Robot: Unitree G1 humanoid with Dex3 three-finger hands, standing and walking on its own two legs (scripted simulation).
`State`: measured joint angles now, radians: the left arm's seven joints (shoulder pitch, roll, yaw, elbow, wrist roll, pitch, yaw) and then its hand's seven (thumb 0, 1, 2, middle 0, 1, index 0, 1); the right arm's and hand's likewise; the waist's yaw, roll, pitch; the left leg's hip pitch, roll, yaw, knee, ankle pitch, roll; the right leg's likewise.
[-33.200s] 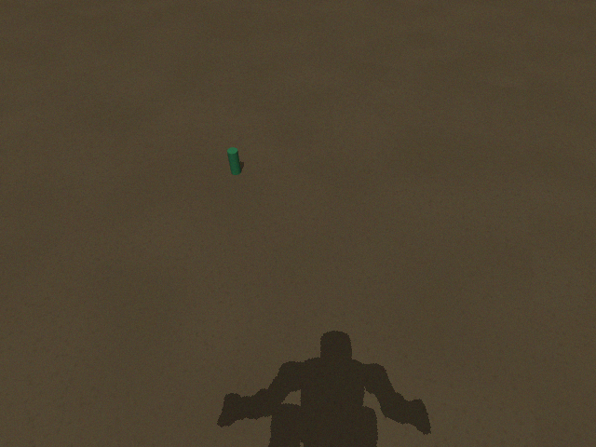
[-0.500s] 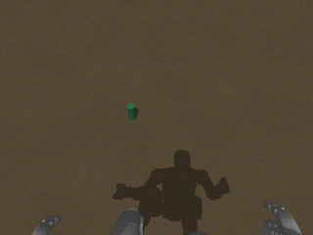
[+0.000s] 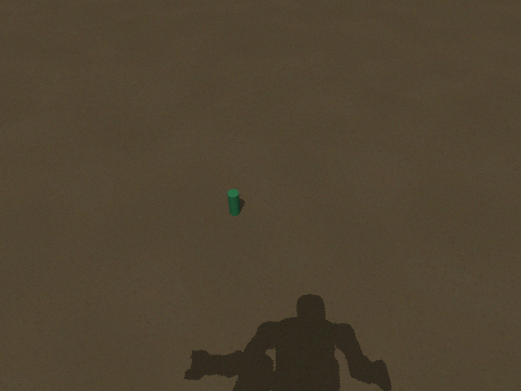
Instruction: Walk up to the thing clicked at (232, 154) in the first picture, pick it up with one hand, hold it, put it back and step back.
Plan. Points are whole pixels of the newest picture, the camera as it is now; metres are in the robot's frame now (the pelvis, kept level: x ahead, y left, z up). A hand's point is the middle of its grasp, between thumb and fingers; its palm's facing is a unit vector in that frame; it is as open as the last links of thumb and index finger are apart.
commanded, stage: step back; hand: left
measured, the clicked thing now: (234, 202) +1.02 +0.18 -0.69
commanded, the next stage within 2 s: stand in 0.70 s
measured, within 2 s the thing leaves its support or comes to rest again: neither
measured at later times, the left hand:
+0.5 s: hand out of the picture +0.12 +0.29 -0.16, palm faces +0.00 -0.94 -0.35, open 7.4 cm
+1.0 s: hand (119, 384) +0.15 +0.26 -0.13, palm faces -0.05 -0.94 -0.33, open 7.4 cm
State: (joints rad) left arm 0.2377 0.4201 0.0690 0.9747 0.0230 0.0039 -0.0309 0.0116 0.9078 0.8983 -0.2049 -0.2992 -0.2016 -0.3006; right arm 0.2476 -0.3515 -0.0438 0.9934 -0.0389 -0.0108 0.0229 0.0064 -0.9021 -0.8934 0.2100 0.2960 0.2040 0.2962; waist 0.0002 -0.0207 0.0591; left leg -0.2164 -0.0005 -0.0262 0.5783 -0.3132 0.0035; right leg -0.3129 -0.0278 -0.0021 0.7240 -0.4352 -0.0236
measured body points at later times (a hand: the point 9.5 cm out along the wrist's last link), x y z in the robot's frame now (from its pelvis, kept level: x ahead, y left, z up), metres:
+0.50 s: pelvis +0.05 +0.02 +0.00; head +0.07 +0.03 +0.45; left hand +0.12 +0.33 -0.13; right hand +0.14 -0.28 -0.12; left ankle +0.07 +0.14 -0.73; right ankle +0.03 -0.12 -0.73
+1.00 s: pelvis +0.05 +0.02 +0.02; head +0.05 +0.02 +0.47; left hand +0.15 +0.31 -0.11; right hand +0.14 -0.29 -0.11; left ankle +0.07 +0.14 -0.73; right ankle +0.03 -0.12 -0.73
